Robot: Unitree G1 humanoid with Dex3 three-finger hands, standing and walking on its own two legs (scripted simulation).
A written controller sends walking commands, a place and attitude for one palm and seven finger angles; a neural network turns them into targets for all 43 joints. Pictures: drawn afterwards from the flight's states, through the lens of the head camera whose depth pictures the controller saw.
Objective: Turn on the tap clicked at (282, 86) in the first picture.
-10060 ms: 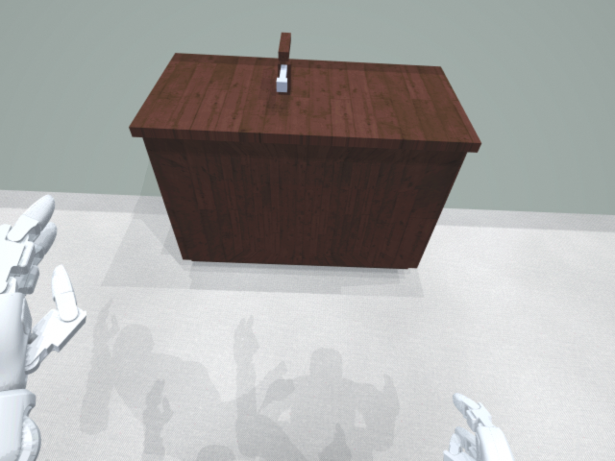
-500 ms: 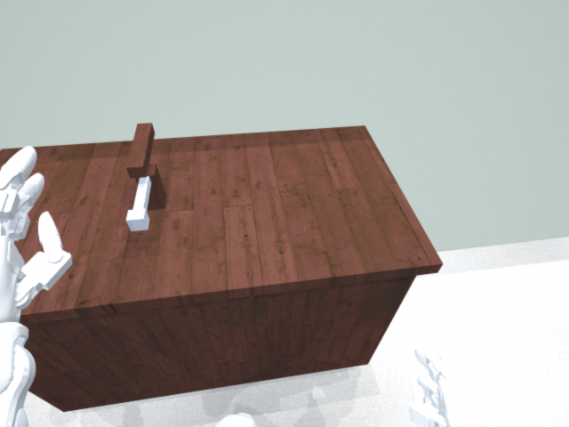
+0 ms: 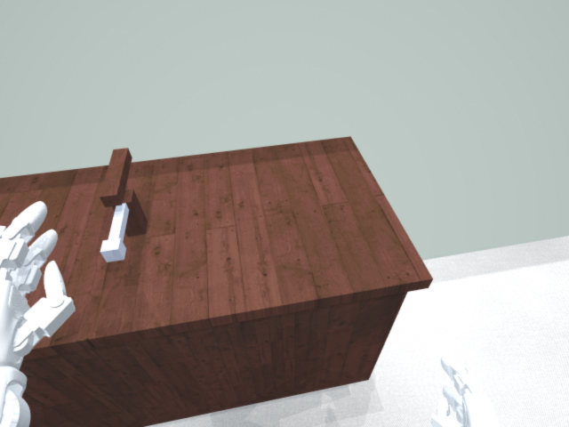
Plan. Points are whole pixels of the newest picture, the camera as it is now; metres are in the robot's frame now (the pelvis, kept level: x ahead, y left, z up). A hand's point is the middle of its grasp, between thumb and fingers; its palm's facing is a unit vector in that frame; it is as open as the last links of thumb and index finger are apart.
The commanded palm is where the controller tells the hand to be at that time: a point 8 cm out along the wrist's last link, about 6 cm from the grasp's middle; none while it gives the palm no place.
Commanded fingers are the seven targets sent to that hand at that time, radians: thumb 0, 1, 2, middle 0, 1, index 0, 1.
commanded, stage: turn the palm inward beside the body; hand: left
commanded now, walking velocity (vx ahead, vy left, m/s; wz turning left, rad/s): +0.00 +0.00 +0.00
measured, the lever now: (113, 250) +0.35 +0.34 +0.03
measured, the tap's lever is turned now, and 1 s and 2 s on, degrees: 0 0 0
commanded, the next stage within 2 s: reach beside the lever's end, fingers flat in 1.24 s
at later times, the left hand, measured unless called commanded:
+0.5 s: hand (55, 331) +0.16 +0.27 +0.14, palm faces +0.43 -0.89 -0.16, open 7.4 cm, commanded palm +0.11 +0.30 +0.16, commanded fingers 0.00 0.90 0.90 -0.20 -0.30 -0.20 -0.30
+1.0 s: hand (57, 349) +0.15 +0.25 +0.14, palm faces +0.46 -0.88 -0.12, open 7.4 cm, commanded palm +0.10 +0.29 +0.15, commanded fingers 0.00 0.90 0.90 -0.20 -0.30 -0.20 -0.30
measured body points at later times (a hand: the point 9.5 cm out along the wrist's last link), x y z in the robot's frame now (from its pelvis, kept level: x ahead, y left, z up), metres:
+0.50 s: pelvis -0.02 +0.03 +0.00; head -0.04 +0.02 +0.45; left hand +0.14 +0.31 +0.15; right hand +0.19 -0.17 -0.06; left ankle +0.06 +0.15 -0.71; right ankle -0.04 -0.09 -0.71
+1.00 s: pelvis -0.03 +0.02 +0.00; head -0.05 +0.01 +0.45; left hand +0.12 +0.30 +0.15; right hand +0.18 -0.18 -0.06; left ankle +0.06 +0.15 -0.71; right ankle -0.04 -0.09 -0.71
